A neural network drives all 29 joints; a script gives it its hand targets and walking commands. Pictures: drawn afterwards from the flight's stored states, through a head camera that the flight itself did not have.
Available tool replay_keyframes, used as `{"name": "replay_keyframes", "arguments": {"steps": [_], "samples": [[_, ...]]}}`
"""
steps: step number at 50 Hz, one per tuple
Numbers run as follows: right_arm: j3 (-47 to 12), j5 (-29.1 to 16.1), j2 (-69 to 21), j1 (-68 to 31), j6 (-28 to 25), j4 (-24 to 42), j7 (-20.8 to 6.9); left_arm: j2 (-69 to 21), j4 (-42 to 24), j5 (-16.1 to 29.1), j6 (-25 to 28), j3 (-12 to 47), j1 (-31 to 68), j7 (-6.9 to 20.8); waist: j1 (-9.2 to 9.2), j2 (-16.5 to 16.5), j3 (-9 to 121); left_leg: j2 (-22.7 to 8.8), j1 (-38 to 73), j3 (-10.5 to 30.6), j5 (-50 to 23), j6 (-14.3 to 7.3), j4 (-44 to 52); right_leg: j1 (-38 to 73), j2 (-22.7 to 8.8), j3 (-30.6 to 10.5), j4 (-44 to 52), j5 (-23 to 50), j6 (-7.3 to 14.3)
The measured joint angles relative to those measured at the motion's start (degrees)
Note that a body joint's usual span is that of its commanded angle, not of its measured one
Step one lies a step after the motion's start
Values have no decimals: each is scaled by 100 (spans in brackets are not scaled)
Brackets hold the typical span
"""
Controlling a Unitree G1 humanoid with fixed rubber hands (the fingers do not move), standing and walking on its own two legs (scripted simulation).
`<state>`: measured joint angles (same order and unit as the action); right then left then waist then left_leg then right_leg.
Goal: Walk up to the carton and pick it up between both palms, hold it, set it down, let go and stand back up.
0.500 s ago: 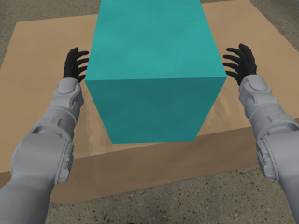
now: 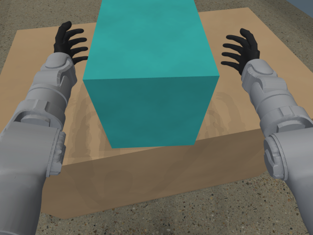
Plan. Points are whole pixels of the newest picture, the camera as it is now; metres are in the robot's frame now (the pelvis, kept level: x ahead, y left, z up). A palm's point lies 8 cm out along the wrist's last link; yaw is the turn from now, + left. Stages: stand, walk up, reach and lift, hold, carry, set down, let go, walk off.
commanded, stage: set down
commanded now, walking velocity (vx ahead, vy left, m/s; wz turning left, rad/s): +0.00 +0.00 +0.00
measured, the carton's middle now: (150, 76) +0.52 +0.03 +0.09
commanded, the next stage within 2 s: none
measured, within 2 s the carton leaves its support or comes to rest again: neither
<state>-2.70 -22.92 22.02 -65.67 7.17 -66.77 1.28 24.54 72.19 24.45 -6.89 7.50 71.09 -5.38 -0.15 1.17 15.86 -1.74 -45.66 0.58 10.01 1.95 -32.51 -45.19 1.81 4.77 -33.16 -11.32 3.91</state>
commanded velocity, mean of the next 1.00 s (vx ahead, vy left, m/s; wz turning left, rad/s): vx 0.00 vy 0.00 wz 0.00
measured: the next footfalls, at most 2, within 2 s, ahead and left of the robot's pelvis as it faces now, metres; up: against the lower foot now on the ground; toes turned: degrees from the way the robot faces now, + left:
none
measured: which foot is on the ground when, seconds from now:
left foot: down 0.00-1.00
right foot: down 0.00-1.00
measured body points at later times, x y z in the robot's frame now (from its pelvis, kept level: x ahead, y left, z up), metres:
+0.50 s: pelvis +0.00 +0.00 +0.02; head +0.06 +0.02 +0.47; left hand +0.50 +0.24 +0.22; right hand +0.49 -0.21 +0.22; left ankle +0.04 +0.14 -0.72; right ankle +0.03 -0.07 -0.72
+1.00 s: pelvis +0.00 +0.01 +0.02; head +0.04 +0.01 +0.47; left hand +0.45 +0.23 +0.17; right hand +0.43 -0.21 +0.15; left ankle +0.04 +0.14 -0.72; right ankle +0.03 -0.07 -0.72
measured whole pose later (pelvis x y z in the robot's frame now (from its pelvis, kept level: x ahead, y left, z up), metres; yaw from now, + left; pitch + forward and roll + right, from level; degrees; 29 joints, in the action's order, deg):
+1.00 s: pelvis +0.00 +0.01 +0.02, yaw -1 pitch +10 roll +0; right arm -1.5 -22.1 21.7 -42.7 16.4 -39.0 2.9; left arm 21.5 37.5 14.2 -23.8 -6.1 46.5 -4.1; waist -0.1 1.0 5.3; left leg -1.6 -25.1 -0.4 7.4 1.5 -22.8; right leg -24.9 2.5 2.6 -23.4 -8.2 3.3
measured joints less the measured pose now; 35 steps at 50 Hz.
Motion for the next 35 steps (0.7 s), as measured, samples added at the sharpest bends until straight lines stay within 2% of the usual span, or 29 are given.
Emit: {"name": "replay_keyframes", "arguments": {"steps": [5,18,23,26,29,35], "samples": [[-23,-73,160,-381,277,-319,-15,149,128,81,-295,75,367,-14,46,64,-110,4,276,35,-66,16,174,287,8,21,172,56,10],[-144,-298,387,-828,833,-488,-99,399,195,-64,-855,91,790,124,199,131,-300,-3,919,97,-246,31,658,972,44,50,710,245,18],[-151,-256,345,-514,852,-83,-69,310,-144,-233,-909,-81,399,196,178,92,-401,3,1147,89,-304,19,821,1205,47,30,884,311,2],[-180,-227,299,-191,808,217,-32,184,-645,-486,-989,-341,-26,209,134,85,-553,9,1360,65,-337,10,929,1401,46,-2,973,342,-10],[-173,-236,223,309,744,724,18,26,-1414,-740,-1106,-613,-633,210,84,50,-640,6,1522,35,-347,2,993,1557,53,-40,1045,368,-25],[-93,-50,85,1098,785,1518,147,-198,-2253,-999,-1370,-1077,-1356,160,-9,11,-875,1,1729,-47,-320,-25,986,1723,61,-135,1013,359,-41]]}}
